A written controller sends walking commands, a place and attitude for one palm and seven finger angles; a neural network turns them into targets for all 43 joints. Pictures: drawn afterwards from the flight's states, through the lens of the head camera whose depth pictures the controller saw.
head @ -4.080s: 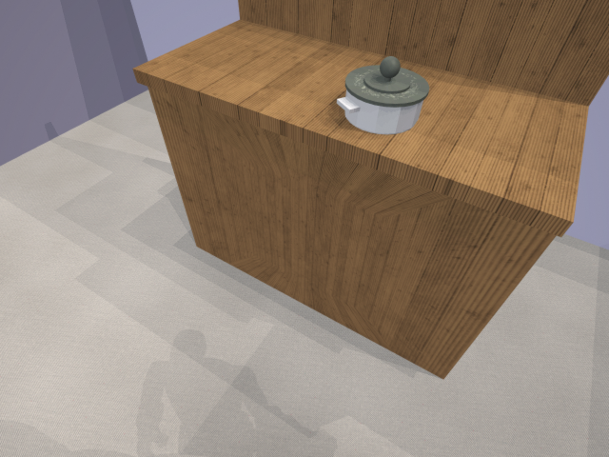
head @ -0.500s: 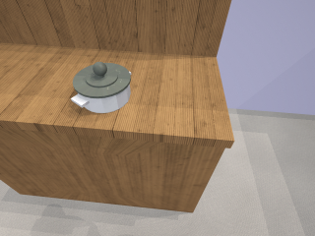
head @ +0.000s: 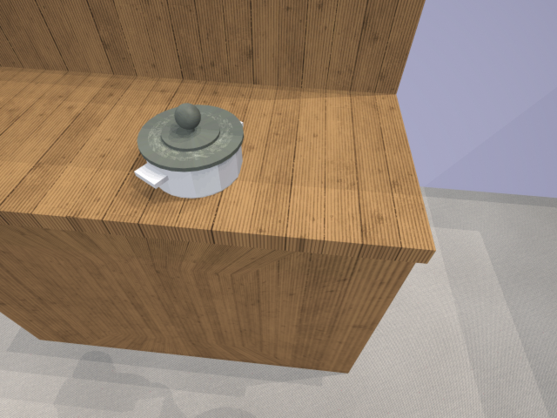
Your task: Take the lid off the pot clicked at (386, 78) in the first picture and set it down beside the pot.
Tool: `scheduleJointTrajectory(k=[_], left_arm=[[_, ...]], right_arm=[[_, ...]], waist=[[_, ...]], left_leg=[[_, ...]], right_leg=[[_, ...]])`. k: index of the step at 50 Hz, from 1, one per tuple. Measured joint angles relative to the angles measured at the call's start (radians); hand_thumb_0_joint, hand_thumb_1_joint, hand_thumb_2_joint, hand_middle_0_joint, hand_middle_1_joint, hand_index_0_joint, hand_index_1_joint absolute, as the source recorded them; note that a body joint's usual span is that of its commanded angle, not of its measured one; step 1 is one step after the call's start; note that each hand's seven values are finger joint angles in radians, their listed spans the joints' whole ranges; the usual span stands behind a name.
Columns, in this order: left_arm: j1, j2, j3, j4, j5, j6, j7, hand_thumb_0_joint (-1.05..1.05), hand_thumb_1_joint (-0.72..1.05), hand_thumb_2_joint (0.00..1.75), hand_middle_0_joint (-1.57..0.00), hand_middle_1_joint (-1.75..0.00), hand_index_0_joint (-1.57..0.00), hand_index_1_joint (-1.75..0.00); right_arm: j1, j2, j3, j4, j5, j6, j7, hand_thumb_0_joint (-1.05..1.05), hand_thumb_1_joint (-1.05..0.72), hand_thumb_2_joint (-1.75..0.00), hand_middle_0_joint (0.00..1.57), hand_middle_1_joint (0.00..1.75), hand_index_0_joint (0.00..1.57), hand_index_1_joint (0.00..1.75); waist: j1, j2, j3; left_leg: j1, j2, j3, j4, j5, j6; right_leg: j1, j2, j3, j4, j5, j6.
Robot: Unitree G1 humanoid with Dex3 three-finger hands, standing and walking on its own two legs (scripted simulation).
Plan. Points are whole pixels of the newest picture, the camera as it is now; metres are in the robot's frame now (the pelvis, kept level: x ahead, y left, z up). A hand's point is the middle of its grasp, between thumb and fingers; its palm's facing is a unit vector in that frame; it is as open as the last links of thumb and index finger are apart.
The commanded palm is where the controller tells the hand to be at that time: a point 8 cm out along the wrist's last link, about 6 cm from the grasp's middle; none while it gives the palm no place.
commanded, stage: look again from close up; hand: left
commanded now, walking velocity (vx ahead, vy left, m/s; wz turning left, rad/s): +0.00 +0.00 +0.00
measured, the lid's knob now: (187, 116) +0.55 +0.19 +0.14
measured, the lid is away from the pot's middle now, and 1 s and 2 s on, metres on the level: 0.00 0.00 0.00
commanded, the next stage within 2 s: shuffle to correct the standing spot in 0.64 s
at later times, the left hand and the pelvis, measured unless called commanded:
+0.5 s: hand out of the picture +0.05 +0.18 -0.17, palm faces +0.02 -0.98 -0.20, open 7.4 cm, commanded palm none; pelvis +0.02 +0.00 +0.00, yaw +0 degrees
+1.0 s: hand out of the picture +0.04 +0.19 -0.18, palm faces +0.08 -0.98 -0.20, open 7.4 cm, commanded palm none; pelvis +0.03 +0.01 +0.00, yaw +1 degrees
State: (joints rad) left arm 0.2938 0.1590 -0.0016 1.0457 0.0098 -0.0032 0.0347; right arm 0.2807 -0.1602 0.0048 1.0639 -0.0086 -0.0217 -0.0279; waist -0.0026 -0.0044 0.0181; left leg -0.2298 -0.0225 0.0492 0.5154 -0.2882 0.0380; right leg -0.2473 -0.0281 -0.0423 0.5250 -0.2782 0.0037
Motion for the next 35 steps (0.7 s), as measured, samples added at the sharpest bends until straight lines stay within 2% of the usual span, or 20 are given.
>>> scheduleJointTrajectory(k=[9,35], left_arm=[[-0.025,0.012,0.004,0.003,-0.002,0.001,0.002,0.01,0.91,0.89,-0.2,-0.3,-0.2,-0.3],[-0.046,0.016,0.009,0.019,-0.004,0.005,0.0,0.0,0.9,0.89,-0.2,-0.3,-0.2,-0.3]], right_arm=[[-0.027,0.002,-0.001,0.014,0.002,-0.007,-0.006,0.01,-0.92,-0.9,0.2,0.3,0.2,0.3],[-0.045,0.005,-0.001,0.052,0.005,-0.006,-0.013,0.01,-0.92,-0.9,0.2,0.3,0.2,0.3]], waist=[[0.001,-0.017,0.014],[0.004,-0.018,0.027]], left_leg=[[0.02,0.001,0.001,-0.007,-0.013,-0.001],[0.067,-0.002,-0.002,-0.05,-0.013,-0.003]], right_leg=[[0.021,0.002,0.002,-0.01,-0.011,0.002],[0.063,0.0,-0.001,-0.042,-0.018,0.002]])
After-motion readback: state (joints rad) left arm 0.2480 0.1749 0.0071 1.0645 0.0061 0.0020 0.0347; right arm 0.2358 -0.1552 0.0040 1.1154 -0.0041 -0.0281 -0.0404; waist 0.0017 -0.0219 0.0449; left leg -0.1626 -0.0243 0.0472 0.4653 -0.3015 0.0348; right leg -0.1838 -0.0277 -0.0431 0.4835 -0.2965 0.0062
